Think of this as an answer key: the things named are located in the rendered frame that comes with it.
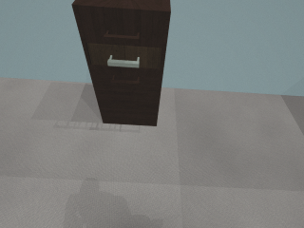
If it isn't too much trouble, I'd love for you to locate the handle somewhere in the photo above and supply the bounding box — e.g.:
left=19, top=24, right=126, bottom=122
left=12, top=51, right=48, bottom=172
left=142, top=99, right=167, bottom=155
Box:
left=110, top=79, right=140, bottom=87
left=107, top=55, right=140, bottom=68
left=104, top=34, right=140, bottom=44

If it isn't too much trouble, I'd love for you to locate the cabinet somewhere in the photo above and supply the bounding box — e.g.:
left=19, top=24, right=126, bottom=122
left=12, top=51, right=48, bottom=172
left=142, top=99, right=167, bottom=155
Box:
left=71, top=0, right=171, bottom=126

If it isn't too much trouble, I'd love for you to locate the drawer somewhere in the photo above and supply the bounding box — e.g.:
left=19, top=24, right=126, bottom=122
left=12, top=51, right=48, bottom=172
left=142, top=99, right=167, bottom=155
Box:
left=87, top=43, right=162, bottom=69

